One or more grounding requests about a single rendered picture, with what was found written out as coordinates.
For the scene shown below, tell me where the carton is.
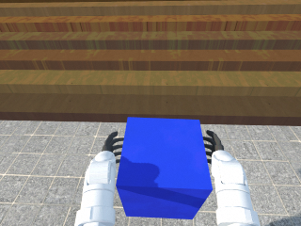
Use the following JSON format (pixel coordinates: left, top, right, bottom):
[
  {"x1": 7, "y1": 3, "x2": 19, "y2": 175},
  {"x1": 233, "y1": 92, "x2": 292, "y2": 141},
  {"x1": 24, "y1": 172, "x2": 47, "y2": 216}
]
[{"x1": 116, "y1": 117, "x2": 213, "y2": 219}]

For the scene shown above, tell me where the robot left hand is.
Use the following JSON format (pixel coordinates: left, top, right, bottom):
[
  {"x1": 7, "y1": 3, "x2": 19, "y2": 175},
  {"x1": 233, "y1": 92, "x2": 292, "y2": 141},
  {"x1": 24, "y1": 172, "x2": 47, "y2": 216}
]
[{"x1": 102, "y1": 131, "x2": 124, "y2": 164}]

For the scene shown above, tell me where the right robot forearm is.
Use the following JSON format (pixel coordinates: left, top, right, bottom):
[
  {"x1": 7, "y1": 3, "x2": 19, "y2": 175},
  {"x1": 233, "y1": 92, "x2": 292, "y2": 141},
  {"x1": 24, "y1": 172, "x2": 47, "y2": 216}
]
[{"x1": 211, "y1": 150, "x2": 261, "y2": 226}]

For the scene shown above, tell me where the robot right hand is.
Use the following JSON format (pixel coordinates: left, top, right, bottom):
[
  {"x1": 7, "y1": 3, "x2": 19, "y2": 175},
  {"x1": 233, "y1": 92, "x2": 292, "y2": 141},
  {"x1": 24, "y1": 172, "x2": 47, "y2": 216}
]
[{"x1": 203, "y1": 130, "x2": 225, "y2": 164}]

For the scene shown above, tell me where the left robot forearm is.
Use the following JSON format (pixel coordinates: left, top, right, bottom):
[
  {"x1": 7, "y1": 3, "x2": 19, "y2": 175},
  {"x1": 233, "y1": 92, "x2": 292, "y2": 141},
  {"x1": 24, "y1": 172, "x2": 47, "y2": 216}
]
[{"x1": 74, "y1": 151, "x2": 117, "y2": 226}]

